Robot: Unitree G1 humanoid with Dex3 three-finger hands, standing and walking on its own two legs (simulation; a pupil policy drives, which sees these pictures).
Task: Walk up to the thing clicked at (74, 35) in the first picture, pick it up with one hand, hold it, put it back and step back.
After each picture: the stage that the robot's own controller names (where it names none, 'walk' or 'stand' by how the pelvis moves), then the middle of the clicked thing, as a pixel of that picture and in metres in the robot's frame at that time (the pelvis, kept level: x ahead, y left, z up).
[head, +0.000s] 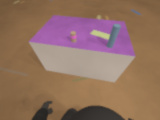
stand; (73, 37) +0.83 +0.25 -0.07
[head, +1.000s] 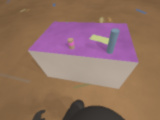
walk; (71, 43) +0.74 +0.29 -0.07
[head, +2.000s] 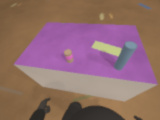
stand; (68, 56) +0.49 +0.24 -0.05
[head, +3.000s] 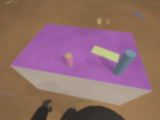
stand; (69, 59) +0.48 +0.21 -0.07
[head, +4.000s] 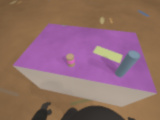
stand; (70, 60) +0.47 +0.21 -0.07
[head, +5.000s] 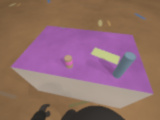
stand; (68, 62) +0.46 +0.22 -0.07
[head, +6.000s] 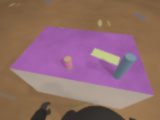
stand; (68, 63) +0.45 +0.22 -0.07
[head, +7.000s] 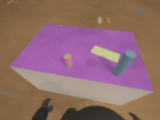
rise first; (68, 60) +0.46 +0.22 -0.07
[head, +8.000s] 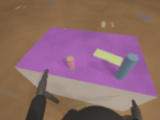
rise first; (70, 62) +0.46 +0.22 -0.07
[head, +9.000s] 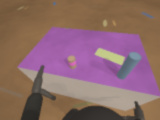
go down; (72, 62) +0.46 +0.22 -0.07
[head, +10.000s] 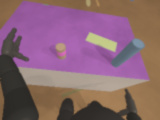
go down; (61, 51) +0.46 +0.20 -0.01
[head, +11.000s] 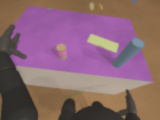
approach; (62, 52) +0.47 +0.21 +0.00
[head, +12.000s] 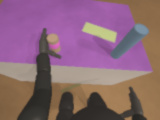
close in; (54, 43) +0.48 +0.22 +0.03
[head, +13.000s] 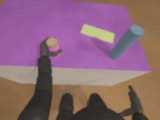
lift; (54, 47) +0.47 +0.21 +0.03
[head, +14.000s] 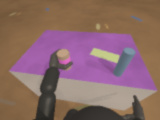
lift; (64, 60) +0.32 +0.17 +0.17
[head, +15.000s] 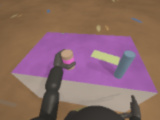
hold; (68, 60) +0.33 +0.16 +0.16
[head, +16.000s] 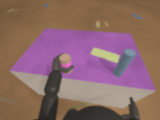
hold; (66, 64) +0.33 +0.17 +0.11
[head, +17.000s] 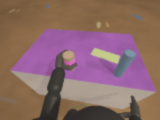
crouch; (69, 61) +0.33 +0.15 +0.14
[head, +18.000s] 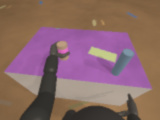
crouch; (63, 51) +0.42 +0.20 +0.13
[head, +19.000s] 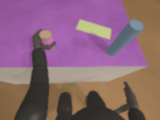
lower; (47, 40) +0.51 +0.22 +0.04
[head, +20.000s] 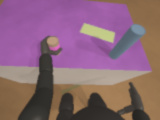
lower; (54, 46) +0.47 +0.21 +0.03
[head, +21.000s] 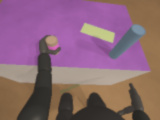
lower; (53, 46) +0.48 +0.21 +0.03
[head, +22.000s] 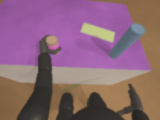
lower; (53, 45) +0.48 +0.21 +0.03
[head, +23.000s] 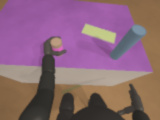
open; (57, 47) +0.47 +0.20 +0.03
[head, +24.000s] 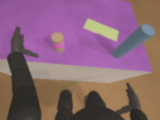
sink last; (58, 43) +0.47 +0.19 +0.03
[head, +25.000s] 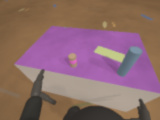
sink last; (72, 60) +0.46 +0.20 -0.01
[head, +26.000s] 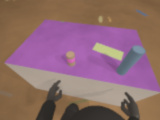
stand; (70, 59) +0.45 +0.19 -0.01
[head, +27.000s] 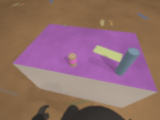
stand; (72, 60) +0.47 +0.19 -0.04
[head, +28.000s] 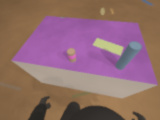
walk; (71, 55) +0.48 +0.19 -0.05
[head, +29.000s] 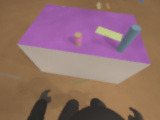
walk; (78, 39) +0.64 +0.16 -0.05
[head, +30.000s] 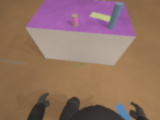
walk; (74, 20) +0.92 +0.27 -0.05
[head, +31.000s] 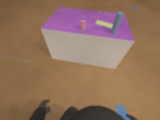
stand; (82, 25) +1.06 +0.20 -0.06
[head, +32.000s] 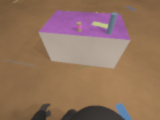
stand; (79, 27) +1.07 +0.22 -0.07
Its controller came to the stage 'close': yes
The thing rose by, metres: 0.21
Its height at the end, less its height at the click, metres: +0.00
